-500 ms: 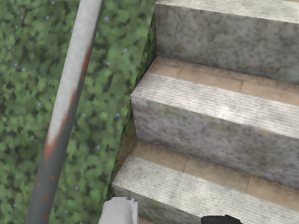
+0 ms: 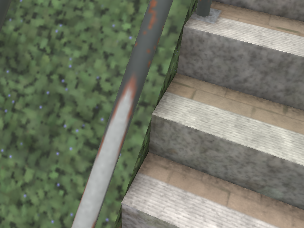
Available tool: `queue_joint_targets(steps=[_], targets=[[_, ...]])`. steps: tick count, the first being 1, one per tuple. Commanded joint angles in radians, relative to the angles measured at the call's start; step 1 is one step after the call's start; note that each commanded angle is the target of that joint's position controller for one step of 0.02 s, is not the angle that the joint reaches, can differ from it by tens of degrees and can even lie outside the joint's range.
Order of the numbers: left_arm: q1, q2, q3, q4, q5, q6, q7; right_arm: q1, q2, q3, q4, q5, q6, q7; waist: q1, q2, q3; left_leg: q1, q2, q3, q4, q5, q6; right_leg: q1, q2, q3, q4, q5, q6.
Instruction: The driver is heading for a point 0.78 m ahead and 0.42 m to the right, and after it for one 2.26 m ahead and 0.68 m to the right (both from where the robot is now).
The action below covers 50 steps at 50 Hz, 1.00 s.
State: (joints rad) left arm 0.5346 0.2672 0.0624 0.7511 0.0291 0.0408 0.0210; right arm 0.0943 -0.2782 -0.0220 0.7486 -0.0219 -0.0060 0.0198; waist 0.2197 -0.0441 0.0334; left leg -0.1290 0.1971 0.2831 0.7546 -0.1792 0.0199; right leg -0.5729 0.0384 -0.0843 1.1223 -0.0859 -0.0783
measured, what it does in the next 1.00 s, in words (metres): steps to the right, turning right: right foot, then left foot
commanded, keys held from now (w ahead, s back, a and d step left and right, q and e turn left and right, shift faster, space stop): e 0.20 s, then w+e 0.44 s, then w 0.36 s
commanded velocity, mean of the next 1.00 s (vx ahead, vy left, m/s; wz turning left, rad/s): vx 0.33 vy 0.00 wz -0.48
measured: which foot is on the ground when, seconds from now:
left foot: down 0.00-0.00, up 0.02-0.28, down 0.30-0.60, up 0.62-1.00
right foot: up 0.00-0.02, down 0.04-0.26, up 0.28-0.60, down 0.62-1.00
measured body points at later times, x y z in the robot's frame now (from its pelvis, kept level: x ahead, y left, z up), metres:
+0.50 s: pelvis +0.03 -0.05 -0.02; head +0.06 -0.12 +0.42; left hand +0.05 +0.22 -0.11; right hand +0.07 -0.34 -0.18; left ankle +0.06 +0.11 -0.75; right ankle -0.02 -0.23 -0.62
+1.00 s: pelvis +0.07 -0.24 +0.00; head +0.03 -0.25 +0.45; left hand +0.14 -0.07 -0.15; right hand +0.20 -0.47 -0.06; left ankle +0.20 -0.17 -0.33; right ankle -0.02 -0.26 -0.75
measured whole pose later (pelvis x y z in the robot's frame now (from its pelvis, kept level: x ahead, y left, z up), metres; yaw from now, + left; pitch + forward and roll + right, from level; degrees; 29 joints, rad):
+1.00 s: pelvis +0.07 -0.24 +0.00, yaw -36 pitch +2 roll +4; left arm 0.51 0.05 -0.07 0.96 0.06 0.01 0.04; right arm 0.07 -0.01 0.14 0.61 0.02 -0.05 0.00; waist 0.03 -0.01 -0.13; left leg -1.44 -0.03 0.05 2.39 -0.07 0.06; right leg -0.14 0.03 0.10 0.42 -0.31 -0.08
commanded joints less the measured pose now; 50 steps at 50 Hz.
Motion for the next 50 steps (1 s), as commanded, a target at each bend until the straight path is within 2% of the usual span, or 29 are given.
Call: queue_joint_targets(steps=[1,2,3,4,5,6,7,8,9,11,13,14,15,16,17,19,23,25,27,29,31,32,33,35,36,38,43,47,50], targets=[[0.355,-0.066,0.001,0.096,0.0,-0.001,-0.037,-0.47,0.068,0.063,-0.315,0.056,-0.083,0.019,0.08,-0.036,-0.036,-0.016,-0.154,-0.046,0.505,0.03,0.029,0.233,-0.033,0.13,-0.962,0.573,-0.107],[0.134,-0.11,-0.017,0.077,-0.008,-0.026,-0.056,-0.388,0.105,0.076,-0.302,0.049,-0.093,0.021,-0.085,-0.04,0.103,-0.124,-0.178,-0.108,0.652,-0.189,0.051,0.113,0.022,0.131,-0.918,0.655,-0.072],[0.097,-0.039,-0.002,0.053,-0.021,-0.05,-0.061,-0.331,0.106,0.073,-0.338,0.006,-0.111,0.025,-0.2,-0.105,0.095,-0.351,-0.287,-0.154,0.78,-0.328,0.016,0.213,0.013,0.316,-0.692,1.321,-0.029],[0.076,0.034,0.024,0.021,-0.029,-0.048,-0.043,-0.299,0.188,0.105,-0.368,-0.024,-0.103,0.033,-0.249,-0.118,0.085,-0.44,-0.343,-0.223,0.703,-0.448,-0.017,0.192,-0.052,0.569,-0.792,1.214,-0.056],[0.045,0.041,0.032,-0.016,-0.054,-0.039,-0.019,-0.292,0.145,0.097,-0.351,-0.024,-0.102,0.039,-0.246,-0.037,0.103,-0.501,-0.34,-0.27,0.585,-0.49,-0.028,0.234,-0.078,0.67,-0.835,0.93,-0.052],[0.089,-0.02,0.015,-0.019,-0.019,-0.027,0.035,-0.383,0.121,0.088,-0.333,-0.026,-0.082,0.016,-0.184,0.104,0.036,-0.61,-0.331,-0.323,0.505,-0.432,-0.042,0.386,-0.107,0.752,-0.754,0.795,-0.039],[0.095,-0.066,0.007,-0.017,-0.005,-0.015,0.053,-0.418,0.122,0.084,-0.312,-0.014,-0.052,0.004,-0.173,0.103,-0.036,-0.538,-0.35,-0.302,0.465,-0.341,-0.042,0.367,-0.093,0.754,-0.759,0.763,0.001],[-0.073,0.008,0.021,-0.091,-0.013,-0.025,0.076,-0.289,0.083,0.06,-0.282,0.039,-0.026,-0.014,-0.271,-0.072,-0.074,-0.403,-0.307,-0.44,0.186,-0.322,-0.03,0.377,-0.127,0.813,-0.743,0.804,-0.021],[-0.113,0.039,0.038,-0.134,-0.032,-0.031,0.094,-0.306,0.006,0.031,-0.276,0.074,-0.01,-0.049,-0.244,-0.073,-0.097,-0.297,-0.309,-0.433,-0.041,-0.324,-0.039,0.331,-0.13,0.819,-0.738,0.74,0.004],[-0.155,0.061,0.051,-0.116,-0.032,-0.037,0.085,-0.261,-0.021,-0.018,-0.246,0.047,0.02,-0.091,-0.263,-0.08,-0.265,0.008,-0.319,-0.374,-0.101,-0.134,-0.028,0.196,-0.099,0.739,-0.651,0.648,0.003],[-0.157,0.034,0.051,-0.14,-0.041,-0.052,0.042,-0.208,0.007,-0.034,-0.238,0.016,0.043,-0.112,-0.267,0.179,-0.319,0.289,-0.161,-0.516,-0.192,0.032,0.09,-0.122,0.02,0.601,-0.317,0.045,0.06],[-0.185,-0.047,0.021,-0.165,-0.053,-0.065,0.029,-0.171,0.012,-0.03,-0.227,-0.003,0.052,-0.109,-0.281,0.425,-0.267,0.304,0.079,-0.732,-0.348,0.239,0.255,-0.306,0.213,0.384,0.106,-0.624,0.109],[-0.267,-0.05,0.023,-0.178,-0.014,-0.078,0.011,-0.238,0.135,0.025,-0.177,-0.012,0.052,-0.105,-0.246,0.269,-0.104,0.114,0.061,-0.546,-0.293,0.623,0.221,-0.431,0.155,0.313,0.599,-0.656,0.113],[-0.145,0.025,0.025,-0.244,-0.03,-0.078,-0.008,-0.26,0.073,0.0,-0.174,-0.029,0.035,-0.107,-0.164,0.243,-0.201,0.095,0.247,-0.655,-0.31,0.811,0.351,-0.421,0.092,0.284,0.811,-0.71,0.171],[0.103,0.111,0.019,-0.241,-0.031,-0.052,-0.003,-0.313,0.035,-0.018,-0.185,-0.004,-0.008,-0.112,-0.059,0.09,-0.309,0.111,0.382,-0.823,-0.352,0.529,0.383,-0.435,-0.086,0.35,0.872,-0.647,0.215],[0.058,0.052,-0.041,-0.23,0.011,-0.023,0.019,-0.343,0.05,-0.009,-0.208,0.008,-0.043,-0.112,-0.08,-0.152,-0.323,0.194,0.223,-0.78,-0.376,0.167,0.29,-0.521,-0.141,0.343,0.853,-0.558,0.212],[-0.149,-0.054,-0.128,-0.295,-0.006,-0.076,0.017,-0.168,-0.12,-0.074,-0.086,-0.003,-0.023,-0.078,-0.121,-0.098,-0.187,-0.076,0.07,-0.426,-0.395,0.137,0.166,-0.365,-0.244,0.272,0.261,-0.286,0.17],[-0.204,-0.066,-0.122,-0.242,-0.059,-0.081,-0.018,-0.097,-0.187,-0.103,-0.067,-0.018,-0.002,-0.04,-0.156,0.066,-0.242,-0.223,0.03,-0.293,-0.47,0.033,0.138,-0.019,-0.165,0.072,0.009,-0.198,0.125],[-0.108,-0.042,-0.102,-0.2,-0.058,-0.059,-0.014,-0.119,-0.182,-0.091,-0.077,0.015,0.001,-0.038,-0.094,0.186,-0.263,-0.155,0.088,-0.286,-0.504,-0.032,0.119,0.093,-0.151,0.044,-0.065,-0.163,0.078],[0.074,-0.005,-0.058,-0.097,-0.068,-0.06,-0.007,-0.094,-0.111,-0.064,-0.086,0.042,0.003,-0.029,-0.049,0.111,-0.229,-0.096,0.014,-0.161,-0.298,0.016,0.069,0.265,-0.071,-0.009,-0.41,-0.142,0.021],[0.172,0.093,-0.007,-0.044,-0.071,-0.066,-0.041,-0.025,-0.01,-0.02,-0.092,-0.008,0.014,-0.015,-0.073,-0.145,-0.205,-0.288,-0.053,-0.141,0.252,-0.103,0.019,0.519,-0.082,0.171,-0.6,0.031,-0.011],[0.194,0.182,-0.004,-0.08,-0.048,-0.041,-0.046,0.054,0.056,0.0,-0.119,-0.04,0.003,0.0,-0.167,-0.461,-0.235,-0.562,-0.188,-0.152,0.675,-0.336,-0.062,0.607,-0.261,0.498,-0.531,0.566,-0.086],[0.275,0.173,-0.008,-0.058,-0.001,-0.04,-0.032,0.159,0.058,-0.006,-0.039,0.017,-0.029,0.022,-0.125,-0.413,-0.387,-0.616,-0.216,-0.335,0.969,-0.303,-0.067,0.624,-0.388,0.874,-0.783,-0.004,-0.223],[0.2,0.134,-0.003,-0.023,-0.007,-0.028,-0.027,-0.037,0.074,0.013,-0.105,0.073,-0.042,0.028,-0.114,-0.198,-0.058,-0.801,-0.166,-0.326,1.195,-0.127,-0.023,0.365,-0.328,0.753,-0.837,-0.633,-0.145],[0.113,0.101,-0.025,-0.036,-0.007,-0.03,-0.021,-0.147,0.106,0.036,-0.141,0.062,-0.043,0.027,-0.118,-0.193,0.065,-0.837,-0.172,-0.279,1.269,-0.062,-0.013,0.235,-0.291,0.64,-0.822,-0.499,-0.132],[0.137,0.015,-0.047,0.01,0.01,-0.054,-0.01,-0.088,0.1,0.031,-0.12,0.042,-0.053,0.013,-0.143,-0.127,0.051,-0.887,-0.206,-0.261,1.477,-0.004,0.027,0.272,-0.261,0.582,-0.799,-0.38,-0.151],[0.124,-0.089,-0.085,0.097,0.052,-0.047,0.002,-0.134,0.203,0.094,-0.199,0.068,-0.086,0.01,-0.158,-0.042,0.139,-1.42,-0.228,-0.355,1.879,-0.044,0.089,0.418,-0.319,0.531,-0.817,-0.249,-0.102],[-0.09,-0.067,-0.108,0.107,0.017,-0.05,0.014,-0.213,0.226,0.147,-0.26,0.028,-0.059,-0.011,-0.233,-0.009,0.119,-1.267,-0.242,-0.262,1.561,0.165,0.041,0.025,-0.212,0.302,-0.934,-0.187,-0.039],[0.006,-0.055,-0.103,0.215,0.025,-0.048,0.036,-0.225,0.277,0.172,-0.257,0.042,-0.06,-0.033,-0.202,-0.031,0.057,-1.413,-0.177,-0.193,1.671,0.109,0.021,0.261,-0.258,0.36,-1.002,-0.051,-0.088]])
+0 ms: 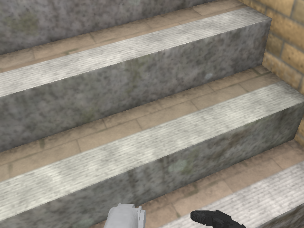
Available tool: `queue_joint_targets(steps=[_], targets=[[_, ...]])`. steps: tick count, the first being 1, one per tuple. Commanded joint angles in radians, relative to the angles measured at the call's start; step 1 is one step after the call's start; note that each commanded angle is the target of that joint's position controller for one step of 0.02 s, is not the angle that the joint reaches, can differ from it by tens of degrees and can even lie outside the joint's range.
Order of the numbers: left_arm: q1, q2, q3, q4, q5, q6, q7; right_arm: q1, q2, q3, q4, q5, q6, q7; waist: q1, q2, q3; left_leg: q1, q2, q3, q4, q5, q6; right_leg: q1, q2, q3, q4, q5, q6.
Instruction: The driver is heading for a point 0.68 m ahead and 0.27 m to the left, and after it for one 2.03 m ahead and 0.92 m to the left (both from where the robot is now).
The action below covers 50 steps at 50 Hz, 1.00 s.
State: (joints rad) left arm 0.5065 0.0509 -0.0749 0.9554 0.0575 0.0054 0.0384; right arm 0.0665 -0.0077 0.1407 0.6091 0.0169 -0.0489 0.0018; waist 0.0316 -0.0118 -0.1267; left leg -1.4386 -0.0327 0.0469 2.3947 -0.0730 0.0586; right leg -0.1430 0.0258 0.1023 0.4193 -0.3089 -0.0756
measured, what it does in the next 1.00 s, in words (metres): steps to the right, turning left: left foot 0.19 m higher, then right foot 0.05 m lower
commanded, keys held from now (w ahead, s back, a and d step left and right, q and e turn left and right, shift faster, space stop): w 0.30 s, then w+q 0.70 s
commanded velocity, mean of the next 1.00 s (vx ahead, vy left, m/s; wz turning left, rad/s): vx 0.50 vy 0.00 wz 0.25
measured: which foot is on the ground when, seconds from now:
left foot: up 0.00-0.24, down 0.26-0.56, up 0.58-0.74, down 0.76-0.88, up 0.90-1.00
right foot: down 0.00-0.14, up 0.16-0.50, down 0.52-0.68, up 0.70-0.94, down 0.96-1.00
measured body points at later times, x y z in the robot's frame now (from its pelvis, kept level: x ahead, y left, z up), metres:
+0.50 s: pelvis +0.08 -0.07 +0.13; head +0.07 -0.07 +0.58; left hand +0.28 +0.12 +0.04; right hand +0.10 -0.28 -0.02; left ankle +0.10 +0.12 -0.55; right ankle +0.12 -0.23 -0.47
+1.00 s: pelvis +0.07 -0.24 -0.02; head +0.09 -0.26 +0.43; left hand +0.28 +0.00 -0.06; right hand +0.19 -0.44 -0.15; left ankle +0.06 -0.06 -0.45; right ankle +0.07 -0.35 -0.75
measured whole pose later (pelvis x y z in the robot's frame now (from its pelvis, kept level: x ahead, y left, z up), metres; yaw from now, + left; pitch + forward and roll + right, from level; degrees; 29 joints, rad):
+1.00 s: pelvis +0.07 -0.24 -0.02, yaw +16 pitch +3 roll +3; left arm -0.02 0.19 -0.03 0.56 0.07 0.00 -0.04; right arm 0.37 -0.15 0.01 0.64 0.02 -0.03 -0.08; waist -0.09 0.00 -0.01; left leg -1.16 -0.14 -0.15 2.08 -0.55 0.00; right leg -0.31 -0.06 -0.03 0.64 -0.39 -0.04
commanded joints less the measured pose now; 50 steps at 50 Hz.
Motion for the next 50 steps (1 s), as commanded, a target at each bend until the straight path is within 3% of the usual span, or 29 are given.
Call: queue_joint_targets(steps=[1,3,6,7,8,9,12,13,15,18,25,27,29,30,31,33,35,36,37,38,39,40,41,42,43,45,46,48,50], targets=[[0.018,0.173,0.037,0.033,-0.027,-0.011,0.018,-0.247,-0.011,0.016,-0.144,-0.006,-0.025,-0.003,-0.025,-0.031,0.207,-0.035,0.086,0.071,-0.242,0.008,0.009,-0.116,-0.21,0.099,-0.326,0.277,-0.06],[-0.046,0.193,0.049,0.037,-0.053,0.003,0.026,-0.285,-0.012,0.009,-0.149,-0.042,-0.053,0.008,-0.069,-0.046,0.033,0.496,0.039,0.211,-0.63,-0.015,0.071,-0.205,-0.177,-0.076,-0.315,1.142,-0.044],[-0.054,0.371,0.098,0.021,-0.054,-0.035,0.037,0.049,-0.218,-0.089,-0.028,-0.033,-0.032,0.018,-0.211,-0.275,-0.198,0.896,-0.075,0.12,-1.08,-0.574,0.062,0.17,-0.296,-0.005,-0.03,2.308,-0.165],[0.092,0.244,0.086,0.037,-0.074,-0.03,0.015,0.027,-0.234,-0.097,0.02,-0.04,-0.046,0.024,-0.083,-0.012,-0.293,1.208,0.004,-0.084,-1.123,-0.499,0.161,-0.167,-0.2,-0.075,0.188,2.346,-0.077],[-0.037,0.341,0.086,-0.002,-0.069,-0.072,-0.007,0.319,-0.284,-0.117,0.039,-0.088,-0.008,-0.006,-0.271,0.019,-0.447,1.345,0.081,-0.454,-1.44,-0.942,0.216,-0.198,-0.151,-0.056,0.393,2.178,-0.061],[-0.196,0.279,0.078,-0.045,-0.068,-0.085,-0.041,0.362,-0.317,-0.143,0.165,-0.075,0.009,-0.02,-0.265,0.532,-0.467,1.355,0.221,-0.76,-1.639,-0.811,0.275,-0.35,0.009,-0.028,0.959,0.78,-0.061],[-0.622,0.004,0.001,-0.32,-0.059,-0.151,-0.114,0.323,-0.077,-0.089,0.327,-0.076,0.019,0.011,-0.151,0.067,-0.009,0.998,0.112,-0.231,-1.562,-0.182,0.128,-0.713,0.051,0.066,1.547,0.061,-0.075],[-0.564,0.001,0.0,-0.313,-0.056,-0.158,-0.113,0.319,-0.02,-0.085,0.375,-0.073,0.017,0.028,-0.088,-0.099,0.061,0.959,0.124,-0.199,-1.651,-0.174,0.113,-0.75,0.044,0.064,1.487,0.134,-0.102],[-0.178,0.037,0.003,-0.231,-0.078,-0.093,-0.106,0.1,-0.095,-0.117,0.321,-0.037,0.026,0.003,0.122,-0.023,0.161,0.737,0.204,-0.39,-1.797,-0.584,0.156,-0.788,0.022,0.129,1.498,0.202,-0.036],[-0.193,0.172,0.022,-0.272,-0.068,-0.054,-0.101,0.029,-0.205,-0.135,0.272,-0.048,0.011,-0.009,0.14,0.052,0.139,0.611,0.198,-0.428,-1.927,-0.681,0.198,-0.733,-0.05,0.001,1.446,0.295,0.067],[-0.397,0.162,0.019,-0.321,-0.084,-0.053,-0.051,0.227,-0.33,-0.197,0.177,-0.039,0.021,-0.065,-0.044,0.164,0.006,0.768,0.184,-0.432,-1.749,-0.685,0.172,-0.48,-0.119,-0.1,0.749,0.189,0.112],[-0.357,0.183,0.031,-0.32,-0.105,-0.043,-0.04,0.183,-0.304,-0.194,0.136,0.004,0.054,-0.078,-0.023,0.206,0.04,0.762,0.155,-0.402,-1.685,-0.708,0.114,-0.263,-0.105,-0.101,0.275,0.105,0.092],[-0.057,0.312,0.081,-0.164,-0.044,-0.074,-0.05,0.154,-0.137,-0.167,0.043,-0.006,0.047,-0.027,0.012,-0.115,0.002,0.444,-0.106,-0.087,-1.082,-0.427,-0.112,0.267,-0.197,-0.018,0.074,0.481,0.029],[-0.102,0.23,0.07,-0.155,-0.044,-0.055,-0.049,0.045,-0.102,-0.154,0.003,0.007,0.035,-0.018,0.017,-0.184,0.049,0.371,-0.09,-0.077,-0.858,-0.488,-0.079,0.21,-0.233,-0.016,-0.031,0.722,0.015],[-0.235,0.233,0.062,-0.204,-0.017,-0.06,-0.06,0.224,-0.104,-0.17,0.018,0.006,0.015,0.013,-0.151,-0.288,-0.023,0.287,-0.121,-0.118,-0.537,-0.587,-0.094,0.335,-0.251,-0.011,0.178,1.021,0.023],[-0.547,0.265,0.072,-0.335,0.018,-0.072,-0.073,0.395,-0.211,-0.181,-0.018,-0.004,0.026,0.023,-0.345,-0.174,-0.144,0.392,-0.065,-0.029,-0.287,-0.577,-0.129,0.217,-0.325,-0.037,0.165,1.119,-0.061],[-0.881,0.383,0.117,-0.436,-0.065,-0.091,-0.053,0.743,-0.345,-0.209,0.051,-0.038,0.07,-0.019,-0.563,-0.158,-0.214,0.908,0.152,-0.199,-0.762,-0.577,-0.074,-0.067,-0.413,-0.004,0.161,0.879,-0.019],[-0.933,0.333,0.106,-0.483,-0.059,-0.077,-0.031,0.808,-0.377,-0.216,0.131,-0.098,0.057,-0.03,-0.558,0.098,-0.131,1.207,0.045,-0.194,-1.165,-0.469,0.037,-0.332,-0.215,-0.191,0.398,1.0,0.022],[-0.891,0.287,0.09,-0.5,-0.045,-0.074,-0.022,0.701,-0.38,-0.227,0.159,-0.114,0.043,-0.028,-0.493,0.277,0.02,1.331,-0.014,-0.142,-1.749,0.053,0.133,-0.486,-0.019,-0.259,0.767,0.537,0.024],[-0.815,0.176,0.044,-0.536,-0.054,-0.104,-0.034,0.627,-0.208,-0.17,0.169,-0.121,0.033,-0.028,-0.367,0.293,0.102,1.296,0.013,-0.117,-1.952,0.108,0.193,-0.555,-0.022,-0.241,1.104,-0.013,0.018],[-0.853,0.117,0.02,-0.674,-0.009,-0.132,-0.062,0.695,-0.204,-0.161,0.189,-0.134,-0.026,-0.011,-0.312,0.418,0.199,1.346,-0.081,-0.268,-1.709,0.475,0.183,-0.727,0.135,-0.193,1.332,-0.171,0.1],[-0.559,0.13,0.032,-0.68,-0.034,-0.136,-0.079,0.424,-0.242,-0.165,0.106,-0.098,-0.04,-0.009,-0.035,0.336,0.143,1.505,0.059,-0.581,-1.61,0.582,0.29,-0.924,0.097,-0.022,1.22,-0.155,0.148],[-0.448,0.219,0.035,-0.626,-0.023,-0.136,-0.098,0.311,-0.311,-0.204,0.036,-0.033,-0.026,-0.033,-0.032,0.23,-0.004,1.539,0.097,-0.623,-1.589,0.405,0.251,-0.816,0.015,0.064,1.079,-0.106,0.151],[-0.259,0.298,0.064,-0.568,-0.081,-0.101,-0.089,0.13,-0.406,-0.229,-0.023,0.013,-0.033,-0.054,0.095,0.303,-0.058,1.464,0.172,-0.758,-1.471,0.243,0.21,-0.751,-0.144,0.225,0.766,-0.218,0.094],[-0.185,0.306,0.076,-0.498,-0.099,-0.051,-0.069,0.046,-0.323,-0.209,-0.061,0.037,-0.014,-0.062,0.103,0.163,0.017,0.969,0.196,-0.733,-1.369,0.184,0.141,-0.396,-0.208,0.212,0.389,-0.4,0.067],[-0.128,0.216,0.082,-0.352,-0.068,0.031,-0.071,0.019,-0.185,-0.147,-0.099,0.004,0.005,-0.1,0.113,-0.22,0.109,0.147,-0.017,-0.328,-0.969,-0.599,0.035,0.299,-0.135,-0.082,0.062,0.425,-0.038],[-0.2,0.185,0.076,-0.346,0.004,0.049,-0.086,-0.048,-0.131,-0.131,-0.136,0.012,-0.011,-0.109,0.076,-0.285,0.13,0.116,-0.11,-0.144,-0.678,-0.622,-0.007,0.202,-0.103,-0.141,0.022,0.564,-0.063],[-0.354,0.181,0.05,-0.313,0.051,0.04,-0.078,0.035,-0.02,-0.091,-0.137,0.03,-0.013,-0.103,-0.009,-0.199,0.096,-0.017,-0.194,-0.149,-0.009,-0.486,-0.064,0.058,-0.173,-0.134,0.118,0.627,-0.023],[-0.482,0.272,0.08,-0.316,0.017,-0.003,-0.071,0.331,-0.062,-0.076,-0.082,-0.032,0.002,-0.058,-0.196,-0.161,-0.045,0.027,-0.07,-0.163,-0.074,-0.273,-0.127,-0.004,-0.318,-0.082,0.09,0.556,-0.007]])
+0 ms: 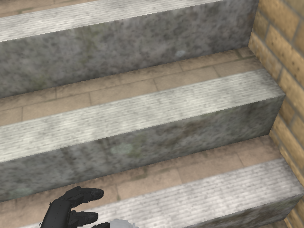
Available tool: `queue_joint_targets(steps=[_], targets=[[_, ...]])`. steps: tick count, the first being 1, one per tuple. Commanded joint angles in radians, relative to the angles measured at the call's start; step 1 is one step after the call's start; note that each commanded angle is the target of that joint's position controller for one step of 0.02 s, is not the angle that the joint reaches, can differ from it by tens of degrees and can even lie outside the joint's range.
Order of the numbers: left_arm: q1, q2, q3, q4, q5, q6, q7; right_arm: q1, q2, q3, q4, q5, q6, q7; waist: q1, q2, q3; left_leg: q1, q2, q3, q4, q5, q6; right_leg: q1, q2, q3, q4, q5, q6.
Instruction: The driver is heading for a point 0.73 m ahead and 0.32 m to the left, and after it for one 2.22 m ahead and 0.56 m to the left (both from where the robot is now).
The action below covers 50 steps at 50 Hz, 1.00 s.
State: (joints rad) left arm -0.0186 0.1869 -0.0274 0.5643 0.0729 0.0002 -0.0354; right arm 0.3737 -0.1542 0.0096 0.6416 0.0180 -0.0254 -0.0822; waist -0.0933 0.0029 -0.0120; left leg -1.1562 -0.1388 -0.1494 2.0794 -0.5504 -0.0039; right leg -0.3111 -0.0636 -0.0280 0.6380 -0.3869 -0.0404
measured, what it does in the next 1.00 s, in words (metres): walks ahead, turning left: left foot 0.19 m higher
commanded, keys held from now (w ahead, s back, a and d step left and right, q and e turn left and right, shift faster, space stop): w+q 0.66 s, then w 0.34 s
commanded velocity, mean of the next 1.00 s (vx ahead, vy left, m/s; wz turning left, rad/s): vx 0.50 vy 0.00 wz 0.49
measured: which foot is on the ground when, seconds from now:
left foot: up 0.00-0.54, down 0.56-1.00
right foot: down 0.00-0.54, up 0.56-1.00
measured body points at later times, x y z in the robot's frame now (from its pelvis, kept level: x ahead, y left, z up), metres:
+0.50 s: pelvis +0.07 +0.03 +0.03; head +0.10 +0.02 +0.48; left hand -0.13 +0.19 -0.10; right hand +0.39 +0.06 +0.01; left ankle +0.15 +0.18 -0.47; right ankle -0.02 -0.11 -0.72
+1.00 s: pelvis +0.18 +0.11 +0.21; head +0.14 +0.13 +0.66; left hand +0.31 +0.30 +0.12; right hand +0.23 -0.08 +0.06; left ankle +0.16 +0.21 -0.54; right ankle +0.32 +0.02 -0.10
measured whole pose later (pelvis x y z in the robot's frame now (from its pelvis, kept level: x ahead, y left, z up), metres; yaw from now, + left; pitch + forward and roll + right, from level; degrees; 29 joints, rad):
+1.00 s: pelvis +0.18 +0.11 +0.21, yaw +28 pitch +3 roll -5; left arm 0.09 -0.01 -0.17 0.75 -0.02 -0.07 0.04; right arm 0.41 -0.09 0.07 1.11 -0.05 -0.02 0.01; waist -0.06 0.02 -0.15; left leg -0.35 0.05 -0.06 0.52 -0.22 0.03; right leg -1.56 0.02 -0.01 2.40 0.02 -0.03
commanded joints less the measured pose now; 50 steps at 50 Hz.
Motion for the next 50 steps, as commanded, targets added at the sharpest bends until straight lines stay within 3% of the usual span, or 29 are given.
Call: queue_joint_targets(steps=[1,2,3,5,8,11,16,19,21,22,23,24,25,26,27,28,29,30,31,32,33,34,37,38,41,44,46,47,50], targets=[[0.037,0.282,0.073,0.073,-0.035,-0.014,0.007,0.079,0.065,0.07,-0.112,-0.051,-0.011,0.034,-0.097,-0.278,-0.211,-0.268,0.136,0.038,0.231,0.214,-0.115,0.152,-0.394,0.257,-0.348,0.099,-0.18],[0.029,0.253,0.074,0.076,-0.046,-0.021,0.018,-0.005,0.052,0.068,-0.139,-0.028,-0.01,0.018,-0.069,-0.272,-0.143,-0.359,0.208,0.053,0.265,0.29,-0.147,0.086,-0.451,0.47,-0.465,-0.315,-0.203],[0.097,0.151,0.049,0.106,-0.028,-0.024,0.034,-0.134,-0.005,0.045,-0.122,-0.016,-0.006,0.004,0.006,-0.141,-0.036,-0.491,0.189,0.04,0.359,0.372,-0.16,0.113,-0.392,0.46,-0.438,-0.353,-0.171],[0.249,0.144,0.054,0.183,-0.022,-0.047,0.047,-0.322,0.039,0.065,-0.159,-0.025,-0.007,0.014,0.088,-0.075,0.066,-0.514,0.193,0.029,0.258,0.436,-0.11,0.114,-0.337,0.369,-0.432,-0.157,-0.103],[0.395,0.1,0.041,0.264,-0.029,-0.059,0.063,-0.39,0.125,0.094,-0.165,-0.001,-0.015,0.036,0.111,-0.069,0.051,-0.48,0.162,0.045,0.206,0.518,-0.022,0.113,-0.255,0.242,-0.415,-0.025,-0.039],[0.504,0.089,0.041,0.319,-0.027,-0.054,0.064,-0.424,0.149,0.111,-0.161,0.015,-0.019,0.058,0.124,-0.04,0.026,-0.552,0.173,0.042,0.168,0.516,0.012,0.223,-0.262,0.187,-0.415,-0.034,-0.039],[0.595,0.1,0.04,0.356,-0.016,-0.049,0.073,-0.517,0.137,0.122,-0.194,0.019,-0.017,0.1,0.137,-0.016,0.016,-0.606,0.227,0.046,0.126,0.459,0.012,0.307,-0.292,0.139,-0.451,-0.05,-0.083],[0.611,0.157,0.056,0.369,0.001,-0.036,0.071,-0.538,0.14,0.127,-0.192,0.028,0.0,0.105,0.156,-0.023,0.002,-0.616,0.269,0.103,0.235,0.391,0.003,0.402,-0.355,0.119,-0.52,0.098,-0.137],[0.62,0.108,0.039,0.392,-0.008,-0.023,0.077,-0.679,0.124,0.128,-0.238,0.039,-0.003,0.122,0.184,-0.01,0.083,-0.55,0.3,0.151,0.095,0.37,0.015,0.37,-0.319,0.024,-0.563,0.229,-0.137],[0.582,0.097,0.031,0.4,-0.037,-0.006,0.091,-0.762,0.168,0.158,-0.282,0.044,-0.009,0.141,0.158,-0.031,0.073,-0.316,0.335,0.198,-0.129,0.259,0.058,0.26,-0.309,-0.086,-0.632,0.479,-0.126],[0.547,0.105,0.019,0.391,-0.054,0.004,0.098,-0.776,0.153,0.165,-0.286,0.038,-0.016,0.155,0.137,0.007,0.021,0.045,0.297,0.308,-0.405,0.257,0.098,0.131,-0.253,-0.229,-0.639,0.83,-0.115],[0.629,0.131,0.015,0.425,-0.066,0.001,0.098,-0.801,0.129,0.155,-0.29,0.044,-0.018,0.154,0.137,-0.033,-0.067,0.335,0.212,0.39,-0.551,0.206,0.119,0.105,-0.219,-0.268,-0.569,1.263,-0.126],[0.665,0.201,0.02,0.452,-0.057,-0.013,0.092,-0.698,0.066,0.118,-0.248,0.039,-0.002,0.146,0.098,-0.148,-0.163,0.524,0.106,0.498,-0.551,0.055,0.14,0.161,-0.242,-0.259,-0.482,1.769,-0.176],[0.621,0.303,0.048,0.424,-0.061,-0.025,0.087,-0.509,-0.045,0.062,-0.209,0.01,0.007,0.137,0.015,-0.298,-0.252,0.665,0.028,0.461,-0.712,-0.064,0.172,0.284,-0.256,-0.241,-0.289,2.148,-0.193],[0.712,0.258,0.037,0.423,-0.054,-0.055,0.069,-0.493,-0.085,0.045,-0.203,0.007,0.012,0.121,0.068,-0.299,-0.327,0.903,0.048,0.276,-0.863,-0.038,0.232,0.128,-0.233,-0.177,-0.041,2.227,-0.163],[0.704,0.308,0.047,0.406,-0.054,-0.102,0.044,-0.26,-0.123,0.011,-0.165,0.012,0.039,0.078,-0.025,-0.326,-0.493,1.173,0.111,0.011,-1.021,-0.059,0.273,-0.008,-0.235,-0.078,0.136,1.992,-0.151],[0.536,0.327,0.067,0.363,-0.066,-0.127,0.017,-0.072,-0.252,-0.052,-0.078,-0.011,0.078,0.06,-0.1,-0.14,-0.576,1.304,0.198,-0.334,-1.378,-0.103,0.296,-0.121,-0.131,-0.018,0.385,0.959,-0.105],[0.316,0.158,0.047,0.287,-0.052,-0.121,-0.008,-0.038,-0.331,-0.076,0.043,-0.067,0.103,0.084,-0.006,0.123,-0.451,1.183,0.274,-0.428,-1.507,0.115,0.289,-0.326,0.028,0.022,0.91,0.332,-0.042],[0.276,0.079,0.045,0.226,-0.061,-0.133,-0.014,-0.103,-0.242,-0.04,0.035,-0.108,0.1,0.088,0.042,0.212,-0.511,1.104,0.393,-0.707,-1.732,-0.191,0.291,-0.516,0.069,0.223,1.328,0.328,-0.044],[0.161,0.029,0.041,0.144,-0.073,-0.129,-0.019,-0.12,-0.153,-0.02,0.076,-0.084,0.081,0.092,0.056,0.112,-0.313,0.916,0.389,-0.67,-1.715,-0.321,0.222,-0.632,0.065,0.201,1.527,0.297,-0.06],[0.072,-0.041,0.013,0.049,-0.051,-0.119,-0.021,-0.181,-0.09,-0.005,0.121,-0.046,0.054,0.102,0.124,0.059,-0.102,0.749,0.335,-0.534,-1.659,-0.283,0.165,-0.765,0.064,0.166,1.615,0.266,-0.071],[0.093,-0.122,-0.024,0.025,-0.035,-0.104,-0.019,-0.2,-0.057,0.001,0.181,-0.029,0.037,0.114,0.178,0.05,-0.044,0.711,0.294,-0.401,-1.625,-0.203,0.125,-0.829,0.056,0.17,1.699,0.261,-0.092],[0.226,-0.143,-0.066,0.068,-0.065,-0.106,-0.012,-0.221,0.034,0.024,0.238,-0.052,0.011,0.123,0.251,0.042,0.006,0.601,0.257,-0.104,-1.578,0.032,0.065,-0.904,0.036,0.193,1.61,0.453,-0.106],[0.215,-0.155,-0.075,0.089,-0.076,-0.098,0.005,-0.197,0.033,0.032,0.261,-0.075,0.008,0.123,0.233,0.072,-0.015,0.601,0.293,-0.112,-1.608,0.081,0.094,-0.961,0.072,0.16,1.806,0.478,-0.093],[0.16,-0.179,-0.094,0.089,-0.071,-0.082,0.037,-0.149,0.0,0.044,0.329,-0.083,-0.008,0.138,0.211,0.15,0.029,0.532,0.341,-0.155,-1.698,0.046,0.113,-1.163,0.121,0.169,1.996,0.489,-0.061],[0.041,-0.146,-0.105,0.073,-0.073,-0.079,0.068,-0.098,-0.027,0.048,0.37,-0.054,-0.011,0.136,0.156,0.148,0.032,0.539,0.337,-0.14,-1.791,-0.002,0.098,-1.234,0.118,0.101,1.819,0.489,-0.02],[-0.018,-0.147,-0.115,0.075,-0.074,-0.087,0.081,-0.035,-0.038,0.048,0.406,-0.049,-0.013,0.116,0.101,0.175,-0.005,0.665,0.354,-0.178,-1.843,0.023,0.135,-1.298,0.092,0.026,1.76,0.468,0.008],[-0.032,-0.162,-0.121,0.081,-0.085,-0.089,0.086,0.01,-0.039,0.049,0.425,-0.068,-0.012,0.104,0.073,0.195,-0.042,0.769,0.374,-0.198,-1.854,0.084,0.151,-1.345,0.081,0.015,1.794,0.46,0.015],[-0.079,-0.181,-0.135,0.076,-0.105,-0.093,0.078,0.127,-0.062,0.037,0.473,-0.061,-0.002,0.057,0.038,0.137,-0.056,1.063,0.449,-0.239,-1.883,0.108,0.167,-1.539,0.024,0.052,1.784,0.325,0.018]])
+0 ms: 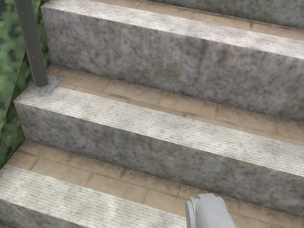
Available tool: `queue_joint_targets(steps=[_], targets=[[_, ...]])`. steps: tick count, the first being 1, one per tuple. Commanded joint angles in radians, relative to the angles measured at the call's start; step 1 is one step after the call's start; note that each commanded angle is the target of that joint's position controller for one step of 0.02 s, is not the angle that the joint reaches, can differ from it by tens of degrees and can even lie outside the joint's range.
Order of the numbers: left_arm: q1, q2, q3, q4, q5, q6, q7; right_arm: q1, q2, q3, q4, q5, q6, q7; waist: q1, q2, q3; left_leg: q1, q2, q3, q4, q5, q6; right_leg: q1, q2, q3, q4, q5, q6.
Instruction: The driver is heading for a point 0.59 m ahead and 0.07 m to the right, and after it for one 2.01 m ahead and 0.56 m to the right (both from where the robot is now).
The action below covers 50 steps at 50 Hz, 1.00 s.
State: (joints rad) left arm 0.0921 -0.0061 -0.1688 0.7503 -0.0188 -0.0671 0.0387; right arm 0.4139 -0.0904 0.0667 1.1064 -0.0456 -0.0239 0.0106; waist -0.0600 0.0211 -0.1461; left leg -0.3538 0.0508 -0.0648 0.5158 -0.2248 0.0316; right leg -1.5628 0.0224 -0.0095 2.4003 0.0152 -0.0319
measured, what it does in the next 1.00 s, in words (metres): steps on the spot: right foot 0.25 m higher, then left foot 0.25 m lower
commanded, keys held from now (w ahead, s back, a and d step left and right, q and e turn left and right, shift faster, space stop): w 1.00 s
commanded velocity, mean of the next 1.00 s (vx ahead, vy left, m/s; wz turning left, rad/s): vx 0.50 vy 0.00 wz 0.04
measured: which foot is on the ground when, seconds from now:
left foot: down 0.00-0.28, up 0.30-0.68, down 0.70-1.00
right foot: up 0.00-0.26, down 0.28-0.64, up 0.66-0.94, down 0.96-1.00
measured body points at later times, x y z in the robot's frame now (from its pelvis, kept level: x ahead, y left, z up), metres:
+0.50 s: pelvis +0.04 -0.07 +0.12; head -0.01 -0.07 +0.57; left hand +0.11 +0.15 -0.02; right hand +0.20 -0.30 +0.03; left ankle +0.01 +0.06 -0.38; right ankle +0.16 -0.19 -0.51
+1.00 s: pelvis -0.04 -0.07 +0.02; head -0.04 -0.03 +0.46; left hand +0.26 +0.01 -0.01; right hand -0.17 -0.24 -0.12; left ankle -0.08 +0.05 -0.73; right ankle -0.06 -0.19 -0.51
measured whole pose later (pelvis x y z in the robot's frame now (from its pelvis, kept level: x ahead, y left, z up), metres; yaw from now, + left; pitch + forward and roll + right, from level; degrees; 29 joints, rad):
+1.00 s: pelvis -0.04 -0.07 +0.02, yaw -3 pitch +5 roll -3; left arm -0.07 0.05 -0.10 0.52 0.03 0.02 0.01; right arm 0.61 -0.03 0.04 1.01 -0.02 -0.04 -0.10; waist -0.13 -0.02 -0.12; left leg -0.24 0.00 -0.19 0.44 -0.06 0.05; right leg -0.89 -0.05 -0.12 1.75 -0.82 0.08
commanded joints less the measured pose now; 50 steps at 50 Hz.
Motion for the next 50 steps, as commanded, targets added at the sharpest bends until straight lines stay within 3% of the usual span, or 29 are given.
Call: queue_joint_targets(steps=[1,5,8,11,12,13,15,16,17,18,20,27,30,31,32,33,34,35,36,37,38,39,40,41,42,43,44,48,50], targets=[[-0.191,0.001,-0.001,-0.111,-0.004,-0.018,-0.007,0.104,-0.148,-0.025,0.018,-0.002,-0.002,-0.042,0.003,0.104,0.056,0.28,0.28,-0.313,-0.381,-0.204,0.154,-0.259,-0.074,-0.042,0.04,-0.092,0.02],[-0.258,-0.032,-0.011,-0.142,0.023,-0.002,-0.038,0.105,-0.116,-0.03,0.024,0.0,0.02,-0.052,0.019,0.087,0.055,0.238,0.268,-0.184,-0.439,0.0,0.21,-0.055,-0.149,-0.074,-0.114,-0.192,0.016],[-0.299,0.0,-0.014,-0.142,0.031,-0.001,-0.062,0.032,-0.135,-0.047,-0.005,0.064,0.033,-0.05,0.059,0.111,0.055,0.064,0.221,0.013,-0.537,0.382,0.219,0.485,-0.147,-0.113,-0.647,-0.364,-0.043],[-0.073,0.159,0.082,-0.05,0.017,0.03,-0.053,0.117,-0.263,-0.069,0.03,0.063,0.015,-0.037,0.181,0.309,-0.067,0.219,0.227,0.053,-0.326,1.433,0.28,0.966,0.054,-0.204,-0.963,-0.732,-0.046],[-0.094,0.155,0.093,-0.053,0.016,0.021,-0.053,0.242,-0.179,-0.063,0.066,0.075,0.007,-0.036,0.113,0.235,-0.118,0.141,0.171,0.118,-0.092,1.673,0.235,1.11,-0.031,-0.021,-1.067,-0.741,-0.102],[0.086,0.226,0.12,-0.011,0.042,0.031,-0.05,0.256,-0.195,-0.062,0.059,0.061,-0.016,-0.02,0.148,0.067,-0.28,0.083,0.147,0.138,0.082,1.609,0.231,1.254,-0.129,0.256,-1.221,-0.955,-0.151],[0.351,0.344,0.183,0.155,0.086,0.089,-0.032,0.059,-0.14,-0.051,0.002,0.054,-0.055,0.043,0.193,-0.456,-0.468,-0.201,0.008,0.027,0.559,0.494,0.252,1.51,-0.227,0.754,-1.646,-1.172,-0.228],[0.299,0.345,0.187,0.161,0.09,0.105,-0.032,-0.193,-0.135,-0.056,-0.078,0.044,-0.083,0.072,0.231,-0.378,-0.38,-0.29,-0.05,-0.186,0.968,0.266,0.21,1.391,-0.154,0.713,-1.708,-0.938,-0.196],[0.129,0.293,0.169,0.124,0.095,0.1,-0.039,-0.307,-0.072,-0.056,-0.208,0.069,-0.074,0.077,0.141,-0.339,-0.297,-0.456,-0.129,-0.258,1.244,0.173,0.161,1.206,-0.217,0.755,-1.758,-1.054,-0.179],[-0.005,0.184,0.145,0.129,0.079,0.095,-0.047,-0.344,-0.029,-0.043,-0.292,0.085,-0.047,0.068,0.035,-0.197,-0.078,-0.485,-0.114,-0.157,1.328,0.041,0.141,0.941,-0.178,0.526,-1.646,-1.079,-0.138],[-0.133,0.073,0.122,0.134,0.075,0.076,-0.054,-0.211,-0.078,-0.041,-0.299,0.057,-0.014,0.052,-0.085,-0.096,0.078,-0.431,-0.107,-0.043,1.355,0.123,0.078,0.676,-0.113,0.251,-1.546,-0.964,-0.084],[-0.202,0.231,0.143,0.025,0.092,0.015,-0.013,-0.034,-0.167,-0.052,-0.289,0.061,0.027,-0.015,-0.129,-0.136,0.094,-0.164,-0.072,0.107,1.187,0.133,-0.004,0.4,-0.164,0.24,-1.57,-1.001,-0.143],[-0.358,0.213,0.135,-0.108,0.05,0.012,-0.001,0.123,-0.17,-0.05,-0.249,0.031,0.047,-0.038,-0.16,-0.139,0.137,0.062,0.001,0.145,0.506,0.143,0.079,0.269,-0.111,0.108,-1.377,-0.859,-0.055],[-0.368,0.163,0.12,-0.152,0.016,0.028,0.011,0.169,-0.132,-0.033,-0.201,-0.012,0.051,-0.028,-0.144,-0.081,0.169,0.157,-0.025,0.311,0.074,0.307,0.105,0.269,-0.045,-0.052,-1.258,-0.796,0.006],[-0.242,0.109,0.109,-0.149,-0.001,0.058,0.017,0.134,-0.057,-0.015,-0.158,-0.007,0.054,-0.016,-0.051,0.036,0.162,0.152,-0.064,0.468,-0.184,0.436,0.09,0.392,-0.011,-0.195,-1.013,-0.809,-0.005],[-0.06,0.075,0.111,-0.129,-0.023,0.074,0.019,-0.044,-0.009,-0.009,-0.171,0.043,0.049,-0.006,0.094,0.125,0.162,0.123,0.029,0.334,-0.243,0.459,0.114,0.423,-0.019,-0.105,-0.646,-0.802,-0.059],[0.036,-0.011,0.092,-0.13,-0.005,0.063,0.007,-0.105,0.026,0.018,-0.189,0.021,0.022,0.011,0.132,0.158,0.096,0.123,0.127,0.143,-0.306,0.613,0.126,0.388,0.105,-0.011,-0.081,-0.613,-0.022],[0.066,-0.097,0.088,-0.141,-0.016,0.046,-0.015,-0.201,0.008,0.046,-0.208,-0.019,0.016,0.019,0.206,0.068,0.096,0.191,0.136,0.087,-0.099,0.631,0.015,0.179,0.148,0.173,0.371,-0.573,-0.038],[0.087,-0.115,0.076,-0.165,-0.018,-0.012,-0.048,-0.097,-0.14,-0.004,-0.195,-0.055,0.015,0.016,0.199,-0.013,0.035,0.331,0.265,-0.062,0.102,0.932,-0.042,0.001,0.112,0.223,0.586,-0.456,-0.023],[0.128,-0.053,0.048,-0.201,0.001,-0.052,-0.075,0.091,-0.33,-0.079,-0.176,-0.017,0.019,0.007,0.186,0.008,-0.038,0.554,0.359,-0.135,0.068,0.818,0.015,-0.183,0.051,0.167,0.467,-0.394,0.002],[-0.056,0.0,0.041,-0.218,-0.007,-0.072,-0.084,0.178,-0.347,-0.102,-0.167,0.006,0.016,-0.023,0.079,-0.018,-0.019,0.654,0.437,-0.29,-0.079,0.291,0.115,-0.313,-0.076,0.207,0.338,-0.338,0.025],[-0.203,0.059,0.056,-0.226,-0.023,-0.041,-0.069,0.131,-0.344,-0.105,-0.196,-0.014,-0.009,-0.054,0.033,0.001,0.002,0.504,0.527,-0.575,-0.243,-0.246,0.218,-0.237,-0.177,0.196,0.201,-0.251,0.086],[-0.454,0.087,0.075,-0.253,0.021,-0.015,-0.051,0.196,-0.17,-0.065,-0.172,-0.031,-0.026,-0.066,-0.094,-0.154,0.128,0.343,0.417,-0.556,-0.26,-0.202,0.191,-0.197,-0.138,0.139,0.16,-0.254,0.131],[-0.614,0.044,0.064,-0.31,0.043,0.004,-0.051,0.271,-0.077,-0.042,-0.14,-0.025,-0.04,-0.076,-0.142,-0.149,0.217,0.234,0.322,-0.523,-0.264,-0.112,0.189,-0.152,-0.13,0.095,0.096,-0.333,0.146],[-0.636,0.006,0.053,-0.393,0.072,0.028,-0.046,0.239,-0.069,-0.032,-0.14,-0.022,-0.067,-0.087,-0.108,-0.009,0.218,0.1,0.272,-0.485,-0.246,0.12,0.195,0.006,-0.141,0.036,-0.004,-0.408,0.168],[-0.638,-0.008,0.044,-0.419,0.062,0.03,-0.041,0.29,-0.053,-0.031,-0.117,0.011,-0.064,-0.103,-0.104,0.008,0.205,0.111,0.238,-0.483,-0.287,0.191,0.225,0.043,-0.141,0.002,-0.09,-0.414,0.174],[-0.498,0.022,0.057,-0.428,0.027,0.046,-0.03,0.213,-0.136,-0.05,-0.127,0.016,-0.065,-0.124,-0.016,0.158,0.142,0.168,0.264,-0.51,-0.292,0.259,0.238,0.151,-0.162,0.036,-0.192,-0.427,0.175],[-0.415,0.051,0.082,-0.429,0.044,0.067,-0.016,0.188,-0.129,-0.065,-0.16,0.042,-0.034,-0.136,0.011,0.163,-0.005,0.197,0.176,-0.376,-0.258,0.805,0.205,0.675,-0.074,-0.025,-0.787,-0.552,0.144],[-0.214,0.154,0.116,-0.371,0.074,0.041,-0.032,0.153,-0.09,-0.057,-0.212,0.006,-0.029,-0.107,0.072,0.121,-0.124,-0.203,-0.096,-0.103,0.043,1.306,-0.045,1.46,0.019,-0.015,-1.315,-0.639,0.01]])
Next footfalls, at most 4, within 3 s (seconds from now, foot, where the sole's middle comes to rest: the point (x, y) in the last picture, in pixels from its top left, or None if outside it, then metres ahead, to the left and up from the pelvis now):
0.28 right None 0.21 -0.19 -0.53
0.70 left None -0.05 0.05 -0.78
0.96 right None -0.01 -0.19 -0.53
1.14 right None -0.13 -0.21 -0.78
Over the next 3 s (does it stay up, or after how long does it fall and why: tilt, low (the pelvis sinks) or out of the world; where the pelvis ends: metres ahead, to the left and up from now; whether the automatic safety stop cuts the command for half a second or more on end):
stays up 0.06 -0.02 -0.02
